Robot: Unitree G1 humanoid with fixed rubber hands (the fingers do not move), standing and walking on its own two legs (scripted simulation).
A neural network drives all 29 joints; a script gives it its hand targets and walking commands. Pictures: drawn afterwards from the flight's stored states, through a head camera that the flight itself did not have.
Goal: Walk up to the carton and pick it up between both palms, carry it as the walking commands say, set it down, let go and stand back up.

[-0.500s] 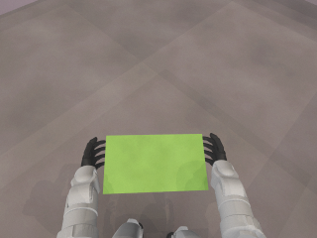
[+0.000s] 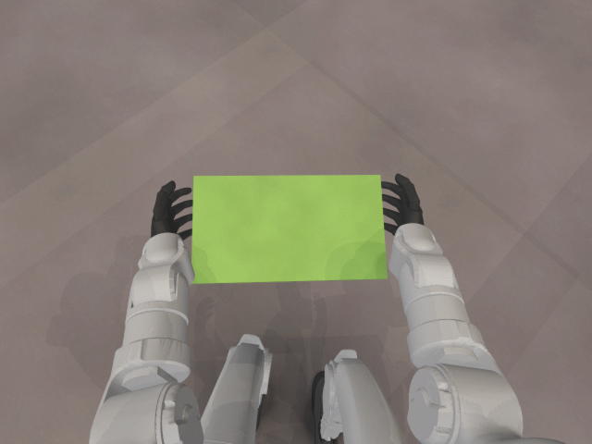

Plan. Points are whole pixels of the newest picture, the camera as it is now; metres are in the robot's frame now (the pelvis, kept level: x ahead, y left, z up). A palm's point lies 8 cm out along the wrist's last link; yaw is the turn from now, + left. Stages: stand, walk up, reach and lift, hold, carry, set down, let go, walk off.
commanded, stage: set down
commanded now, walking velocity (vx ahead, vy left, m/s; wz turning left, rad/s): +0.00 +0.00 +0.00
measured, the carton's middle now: (287, 235) +0.41 +0.05 -0.13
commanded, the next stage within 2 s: none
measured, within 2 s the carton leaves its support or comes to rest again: neither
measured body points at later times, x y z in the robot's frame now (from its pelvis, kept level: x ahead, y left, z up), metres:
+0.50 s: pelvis -0.01 +0.02 -0.08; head +0.21 +0.04 +0.31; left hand +0.41 +0.23 -0.16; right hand +0.46 -0.12 -0.15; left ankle +0.09 +0.11 -0.61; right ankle +0.06 -0.09 -0.61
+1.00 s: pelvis -0.03 +0.00 -0.15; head +0.25 +0.02 +0.21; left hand +0.44 +0.23 -0.24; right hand +0.48 -0.11 -0.24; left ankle +0.09 +0.11 -0.61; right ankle +0.06 -0.09 -0.61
